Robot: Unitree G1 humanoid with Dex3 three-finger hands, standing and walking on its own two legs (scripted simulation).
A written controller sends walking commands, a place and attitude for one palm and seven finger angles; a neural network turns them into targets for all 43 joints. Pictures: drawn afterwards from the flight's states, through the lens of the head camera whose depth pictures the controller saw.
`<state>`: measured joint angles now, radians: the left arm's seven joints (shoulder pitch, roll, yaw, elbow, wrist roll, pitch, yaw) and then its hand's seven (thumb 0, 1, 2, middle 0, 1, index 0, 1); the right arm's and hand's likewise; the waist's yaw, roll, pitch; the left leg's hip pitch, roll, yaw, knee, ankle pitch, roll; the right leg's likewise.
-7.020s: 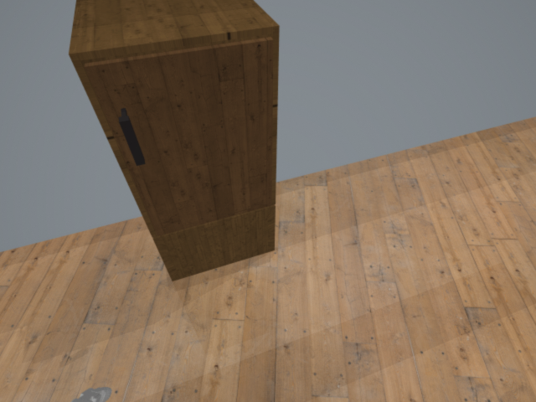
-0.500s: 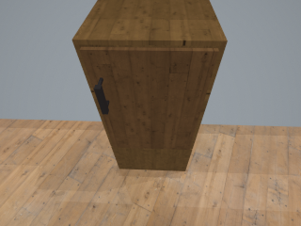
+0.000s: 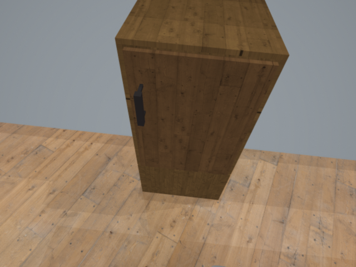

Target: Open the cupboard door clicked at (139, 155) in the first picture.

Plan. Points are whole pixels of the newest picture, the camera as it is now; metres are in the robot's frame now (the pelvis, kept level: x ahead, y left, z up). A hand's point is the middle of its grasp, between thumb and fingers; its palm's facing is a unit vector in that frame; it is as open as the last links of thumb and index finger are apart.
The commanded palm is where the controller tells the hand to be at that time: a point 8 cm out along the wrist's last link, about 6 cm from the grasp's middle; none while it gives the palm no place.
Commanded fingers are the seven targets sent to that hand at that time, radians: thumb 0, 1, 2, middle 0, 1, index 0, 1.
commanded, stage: come to a stop and stand still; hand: left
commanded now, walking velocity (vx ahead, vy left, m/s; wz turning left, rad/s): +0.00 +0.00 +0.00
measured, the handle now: (141, 105) +0.57 +0.16 +0.00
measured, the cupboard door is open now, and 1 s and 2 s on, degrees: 0 0 0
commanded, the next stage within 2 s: look again from close up in 0.62 s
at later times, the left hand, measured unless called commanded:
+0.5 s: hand out of the picture -0.05 +0.15 -0.17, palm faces +0.01 -0.99 -0.16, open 7.4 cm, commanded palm none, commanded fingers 0.00 0.90 0.90 -0.20 -0.30 -0.20 -0.30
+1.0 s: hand out of the picture -0.04 +0.15 -0.18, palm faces +0.04 -0.98 -0.18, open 7.4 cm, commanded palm none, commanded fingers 0.00 0.90 0.90 -0.20 -0.30 -0.20 -0.30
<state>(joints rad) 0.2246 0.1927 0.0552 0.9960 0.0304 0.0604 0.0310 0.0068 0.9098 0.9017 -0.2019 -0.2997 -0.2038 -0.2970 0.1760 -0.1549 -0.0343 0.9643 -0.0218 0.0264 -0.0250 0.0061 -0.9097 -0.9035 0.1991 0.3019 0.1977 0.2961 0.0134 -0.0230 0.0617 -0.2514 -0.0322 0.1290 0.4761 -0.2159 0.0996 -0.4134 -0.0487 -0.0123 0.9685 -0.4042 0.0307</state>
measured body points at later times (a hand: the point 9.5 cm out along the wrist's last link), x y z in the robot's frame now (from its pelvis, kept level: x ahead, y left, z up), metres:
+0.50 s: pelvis -0.03 -0.01 +0.00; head -0.04 -0.01 +0.45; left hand -0.05 +0.20 -0.16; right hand -0.07 -0.22 -0.16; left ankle +0.03 +0.06 -0.74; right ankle -0.06 -0.13 -0.74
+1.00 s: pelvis -0.02 -0.01 -0.01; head -0.03 -0.01 +0.44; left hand -0.04 +0.20 -0.17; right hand -0.03 -0.23 -0.17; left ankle +0.03 +0.06 -0.74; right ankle -0.06 -0.13 -0.74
